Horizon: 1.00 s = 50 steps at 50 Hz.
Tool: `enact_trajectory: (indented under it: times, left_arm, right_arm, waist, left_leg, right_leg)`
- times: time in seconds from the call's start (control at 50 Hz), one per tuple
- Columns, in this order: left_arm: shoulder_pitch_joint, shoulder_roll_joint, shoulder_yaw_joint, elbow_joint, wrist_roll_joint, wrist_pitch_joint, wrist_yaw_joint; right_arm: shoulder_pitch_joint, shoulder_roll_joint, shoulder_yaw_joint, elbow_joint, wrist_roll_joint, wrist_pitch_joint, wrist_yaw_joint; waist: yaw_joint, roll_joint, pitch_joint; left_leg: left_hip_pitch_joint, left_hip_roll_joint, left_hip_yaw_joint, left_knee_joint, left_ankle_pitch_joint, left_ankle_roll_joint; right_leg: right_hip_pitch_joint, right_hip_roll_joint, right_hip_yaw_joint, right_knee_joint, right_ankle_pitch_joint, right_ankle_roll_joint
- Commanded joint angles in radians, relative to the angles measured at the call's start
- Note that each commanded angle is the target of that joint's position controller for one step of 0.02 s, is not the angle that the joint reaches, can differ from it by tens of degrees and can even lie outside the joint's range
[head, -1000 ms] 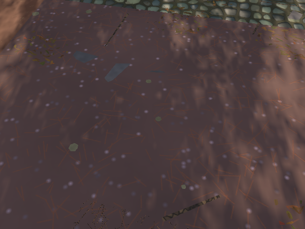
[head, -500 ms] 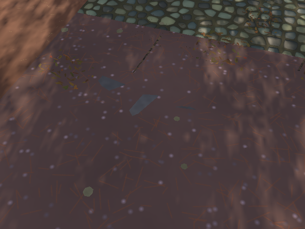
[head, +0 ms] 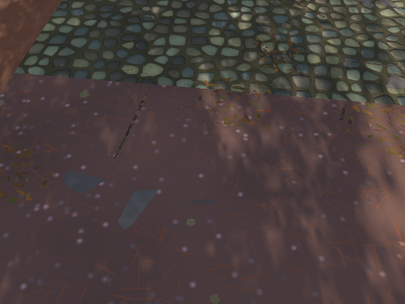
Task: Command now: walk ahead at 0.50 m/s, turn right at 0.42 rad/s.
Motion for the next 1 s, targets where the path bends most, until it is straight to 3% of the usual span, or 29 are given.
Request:
enact_trajectory:
  times: [0.02,0.08,0.1,0.12,0.14,0.16,0.18,0.2,0.22,0.24,0.28,0.34,0.46,0.54,0.58,0.62,0.64,0.66,0.68,0.7,0.72,0.74,0.78,0.8,0.84,0.92,1.0]
  left_arm:
    - [-0.123,0.042,0.001,-0.1,0.003,-0.019,-0.003]
    - [0.013,0.074,0.02,-0.071,0.007,-0.021,0.007]
    - [0.118,0.096,0.034,-0.041,0.009,-0.025,0.009]
    - [0.267,0.139,0.057,0.001,0.021,-0.031,0.015]
    - [0.361,0.251,0.092,0.006,0.029,-0.029,0.03]
    - [0.314,0.298,0.102,-0.008,0.005,-0.017,0.027]
    - [0.275,0.268,0.097,-0.002,-0.018,-0.008,0.03]
    - [0.222,0.214,0.084,-0.008,-0.021,-0.008,0.035]
    - [0.177,0.168,0.072,-0.013,-0.018,-0.011,0.036]
    - [0.153,0.146,0.064,-0.016,-0.025,-0.017,0.042]
    - [0.16,0.146,0.059,-0.019,-0.03,-0.036,0.043]
    - [0.214,0.191,0.069,-0.016,-0.029,-0.047,0.041]
    - [0.335,0.199,0.072,-0.02,-0.025,-0.036,0.042]
    - [0.373,0.212,0.074,-0.029,-0.012,-0.032,0.052]
    - [0.341,0.23,0.078,-0.046,-0.008,-0.033,0.06]
    - [0.274,0.253,0.083,-0.07,-0.007,-0.039,0.056]
    - [0.255,0.247,0.081,-0.074,-0.016,-0.047,0.046]
    - [0.267,0.168,0.058,-0.108,-0.027,-0.056,0.036]
    - [0.392,0.1,0.046,-0.138,-0.052,-0.051,0.038]
    - [0.384,0.183,0.052,-0.104,-0.014,-0.034,0.047]
    - [0.316,0.189,0.055,-0.101,-0.005,-0.027,0.039]
    - [0.274,0.17,0.051,-0.108,-0.005,-0.023,0.03]
    - [0.257,0.155,0.05,-0.116,0.01,-0.002,0.011]
    - [0.255,0.148,0.048,-0.122,0.01,0.008,0.004]
    - [0.207,0.137,0.044,-0.147,0.008,0.019,-0.007]
    - [0.073,0.121,0.034,-0.201,0.009,0.022,-0.023]
    - [-0.047,0.074,0.006,-0.237,0.01,0.008,-0.032]
  right_arm:
    - [0.065,-0.141,-0.024,-0.013,-0.004,-0.001,-0.016]
    - [0.029,-0.182,-0.034,-0.021,-0.009,0.013,-0.026]
    - [0.018,-0.194,-0.039,-0.03,-0.009,0.022,-0.025]
    - [-0.008,-0.202,-0.041,-0.049,-0.003,0.027,-0.021]
    - [-0.003,-0.143,-0.028,-0.103,0.012,0.02,-0.009]
    - [-0.022,-0.129,-0.031,-0.161,0.017,0.011,0.008]
    - [-0.128,-0.156,-0.033,-0.181,0.0,0.002,0.013]
    - [-0.156,-0.152,-0.03,-0.197,0.009,-0.01,0.017]
    - [-0.146,-0.148,-0.032,-0.189,0.006,-0.01,0.015]
    - [-0.139,-0.143,-0.032,-0.192,-0.012,0.006,0.014]
    - [-0.117,-0.124,-0.029,-0.197,-0.032,0.045,0.022]
    - [-0.201,-0.119,-0.026,-0.241,-0.031,0.068,0.029]
    - [-0.426,-0.129,-0.017,-0.331,-0.02,0.068,0.036]
    - [-0.521,-0.14,-0.007,-0.382,-0.011,0.053,0.041]
    - [-0.483,-0.162,-0.01,-0.386,-0.008,0.044,0.039]
    - [-0.311,-0.206,-0.026,-0.339,-0.005,0.032,0.025]
    - [-0.171,-0.234,-0.039,-0.305,-0.01,0.019,0.013]
    - [-0.011,-0.309,-0.055,-0.301,-0.034,0.013,-0.007]
    - [-0.043,-0.388,-0.073,-0.31,-0.046,0.027,-0.006]
    - [-0.107,-0.3,-0.063,-0.321,-0.027,0.04,0.001]
    - [-0.171,-0.209,-0.041,-0.334,-0.018,0.043,0.003]
    - [-0.2,-0.171,-0.03,-0.328,-0.019,0.041,0.007]
    - [-0.183,-0.162,-0.025,-0.304,-0.014,0.03,0.004]
    - [-0.165,-0.167,-0.027,-0.292,-0.008,0.02,0.008]
    - [-0.138,-0.175,-0.032,-0.277,0.002,0.003,0.015]
    - [-0.1,-0.181,-0.039,-0.252,0.001,0.001,0.017]
    - [-0.05,-0.181,-0.035,-0.216,-0.002,0.0,0.025]
  waist:
    - [-0.006,0.103,0.078]
    - [0.063,0.145,-0.015]
    - [0.105,0.146,-0.077]
    - [0.18,0.112,-0.151]
    - [0.194,-0.045,-0.258]
    - [0.133,-0.163,-0.313]
    - [0.134,-0.013,-0.192]
    - [0.105,0.028,-0.09]
    - [0.057,0.088,-0.024]
    - [0.025,0.086,-0.002]
    - [0.001,0.052,-0.022]
    - [0.015,0.024,-0.009]
    - [0.107,-0.017,0.002]
    - [0.136,-0.029,0.006]
    - [0.102,-0.042,0.001]
    - [0.019,-0.042,-0.06]
    - [-0.056,0.013,-0.137]
    - [-0.106,0.12,-0.294]
    - [-0.011,0.372,-0.364]
    - [0.016,0.219,-0.262]
    - [0.018,0.105,-0.131]
    - [0.026,0.068,-0.064]
    - [0.042,0.145,-0.03]
    - [0.046,0.159,-0.034]
    - [0.048,0.151,-0.031]
    - [0.032,0.131,0.002]
    - [0.005,0.129,0.029]
  left_leg:
    - [0.013,0.31,-0.03,0.04,0.702,0.056]
    - [0.064,0.326,0.017,0.296,1.118,0.047]
    - [0.037,0.326,0.025,0.463,1.114,0.045]
    - [-0.105,0.308,0.038,0.7,0.939,0.024]
    - [-0.409,0.219,0.056,1.065,0.418,-0.016]
    - [-0.739,0.007,-0.108,1.322,-0.265,-0.048]
    - [-0.848,0.098,-0.234,1.309,-0.165,-0.034]
    - [-0.839,0.137,-0.227,1.229,-0.076,-0.034]
    - [-0.782,0.168,-0.223,1.133,-0.043,-0.04]
    - [-0.723,0.184,-0.224,1.072,-0.037,-0.058]
    - [-0.657,0.189,-0.212,0.999,-0.033,-0.088]
    - [-0.701,0.191,-0.184,0.878,0.051,-0.122]
    - [-0.794,0.157,-0.186,0.617,0.233,-0.131]
    - [-0.777,0.116,-0.191,0.488,0.231,-0.109]
    - [-0.673,0.099,-0.208,0.41,0.196,-0.086]
    - [-0.405,0.049,-0.192,0.35,0.122,-0.052]
    - [-0.203,0.079,-0.21,0.286,0.152,-0.024]
    - [0.035,0.311,-0.437,0.262,-0.05,0.023]
    - [0.197,0.539,-0.903,0.136,-0.089,0.129]
    - [0.087,0.516,-0.931,0.127,-0.205,0.136]
    - [-0.051,0.468,-0.757,0.11,-0.185,0.117]
    - [-0.144,0.413,-0.609,0.085,-0.065,0.096]
    - [-0.226,0.345,-0.426,0.051,0.105,0.065]
    - [-0.235,0.341,-0.381,0.043,0.182,0.067]
    - [-0.222,0.347,-0.313,0.021,0.274,0.081]
    - [-0.187,0.338,-0.185,-0.014,0.328,0.089]
    - [-0.216,0.302,-0.096,-0.025,0.368,0.077]
  right_leg:
    - [-0.006,0.034,-0.067,-0.08,-0.054,-0.039]
    - [0.167,0.128,-0.124,-0.101,-0.204,-0.108]
    - [0.287,0.157,-0.122,-0.138,-0.223,-0.136]
    - [0.511,0.133,-0.047,-0.214,-0.198,-0.181]
    - [0.781,-0.127,0.315,-0.239,-0.237,-0.282]
    - [0.933,-0.303,0.816,-0.392,-0.131,-0.416]
    - [0.856,-0.261,0.665,-0.411,-0.156,-0.373]
    - [0.718,-0.234,0.55,-0.438,-0.117,-0.328]
    - [0.597,-0.181,0.463,-0.464,-0.032,-0.279]
    - [0.514,-0.133,0.395,-0.475,0.047,-0.253]
    - [0.454,-0.083,0.327,-0.484,0.14,-0.241]
    - [0.435,-0.046,0.296,-0.503,0.17,-0.228]
    - [0.569,-0.029,0.338,-0.471,0.183,-0.177]
    - [0.654,-0.053,0.386,-0.408,0.262,-0.171]
    - [0.647,-0.065,0.414,-0.366,0.296,-0.143]
    - [0.573,-0.037,0.408,-0.23,0.44,-0.098]
    - [0.509,0.026,0.361,-0.041,0.417,-0.073]
    - [0.38,0.091,0.288,0.239,0.133,-0.052]
    - [0.081,0.24,0.182,0.474,-0.566,-0.027]
    - [-0.002,0.136,0.183,0.572,-0.51,-0.037]
    - [-0.001,0.097,0.168,0.56,-0.41,-0.031]
    - [0.018,0.065,0.155,0.518,-0.353,-0.021]
    - [0.057,0.03,0.135,0.475,-0.323,-0.002]
    - [0.063,0.028,0.125,0.473,-0.311,0.002]
    - [0.017,0.016,0.119,0.461,-0.272,0.01]
    - [-0.088,-0.005,0.096,0.356,-0.151,0.031]
    - [0.019,0.02,0.055,0.067,-0.042,0.023]
Velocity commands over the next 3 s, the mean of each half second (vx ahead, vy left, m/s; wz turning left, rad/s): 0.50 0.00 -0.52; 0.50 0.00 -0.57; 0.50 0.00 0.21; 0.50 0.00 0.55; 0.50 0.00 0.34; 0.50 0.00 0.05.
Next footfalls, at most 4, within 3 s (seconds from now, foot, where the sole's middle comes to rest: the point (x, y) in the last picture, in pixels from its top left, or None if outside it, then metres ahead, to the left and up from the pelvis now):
0.12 right None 0.22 -0.08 -0.78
0.64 left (200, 277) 0.57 0.00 -0.78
1.16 right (294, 250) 0.66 -0.33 -0.78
1.68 left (263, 172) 1.00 -0.27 -0.78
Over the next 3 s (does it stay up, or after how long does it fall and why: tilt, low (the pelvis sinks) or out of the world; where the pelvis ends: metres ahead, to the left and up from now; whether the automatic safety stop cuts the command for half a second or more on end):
stays up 1.52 -0.32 0.01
